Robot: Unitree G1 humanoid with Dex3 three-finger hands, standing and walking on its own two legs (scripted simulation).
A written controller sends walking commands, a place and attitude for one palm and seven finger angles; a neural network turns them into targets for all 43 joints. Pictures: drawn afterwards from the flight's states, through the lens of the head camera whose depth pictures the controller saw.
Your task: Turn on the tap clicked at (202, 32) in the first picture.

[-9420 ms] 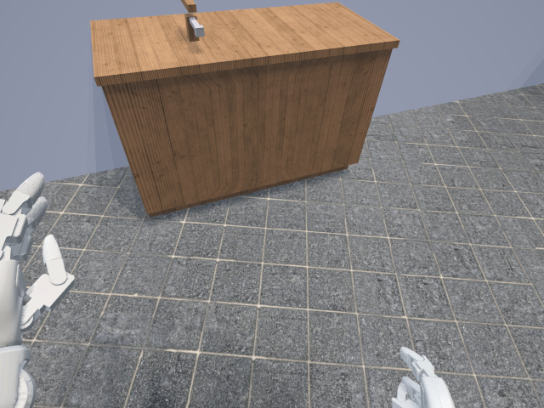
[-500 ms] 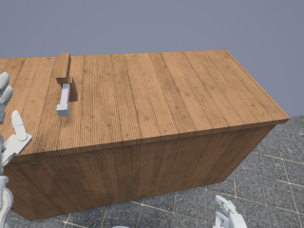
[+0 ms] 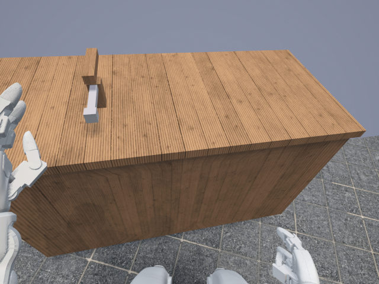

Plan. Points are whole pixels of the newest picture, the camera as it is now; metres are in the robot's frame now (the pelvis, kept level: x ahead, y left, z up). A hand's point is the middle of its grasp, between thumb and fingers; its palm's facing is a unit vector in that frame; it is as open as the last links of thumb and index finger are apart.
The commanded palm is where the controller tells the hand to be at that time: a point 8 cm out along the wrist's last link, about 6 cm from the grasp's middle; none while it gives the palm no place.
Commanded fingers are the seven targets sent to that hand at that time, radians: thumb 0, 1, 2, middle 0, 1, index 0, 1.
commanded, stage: come to a stop and stand still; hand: left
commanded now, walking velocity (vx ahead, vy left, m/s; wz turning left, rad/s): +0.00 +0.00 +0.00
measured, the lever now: (91, 115) +0.44 +0.29 +0.08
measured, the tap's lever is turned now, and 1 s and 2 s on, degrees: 0 0 0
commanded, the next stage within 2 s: look again from close up in 1.42 s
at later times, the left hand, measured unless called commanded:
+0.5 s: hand (33, 184) +0.20 +0.25 +0.18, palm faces +0.37 -0.88 -0.31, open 7.4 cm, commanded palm +0.13 +0.29 +0.20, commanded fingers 0.00 0.90 0.90 -0.20 -0.30 -0.20 -0.30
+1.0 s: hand (18, 183) +0.20 +0.27 +0.18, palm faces +0.38 -0.86 -0.33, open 7.4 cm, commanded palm +0.13 +0.31 +0.20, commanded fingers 0.00 0.90 0.90 -0.20 -0.30 -0.20 -0.30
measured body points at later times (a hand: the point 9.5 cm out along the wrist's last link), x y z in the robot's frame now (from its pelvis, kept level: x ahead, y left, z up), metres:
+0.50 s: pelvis -0.04 +0.02 +0.02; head -0.02 +0.04 +0.47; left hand +0.17 +0.30 +0.20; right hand +0.11 -0.23 -0.05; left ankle -0.03 +0.15 -0.72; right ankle -0.02 -0.07 -0.72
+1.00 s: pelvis -0.04 +0.04 +0.02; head -0.02 +0.04 +0.47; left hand +0.17 +0.31 +0.20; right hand +0.13 -0.18 -0.07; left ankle -0.03 +0.15 -0.72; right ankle -0.02 -0.07 -0.72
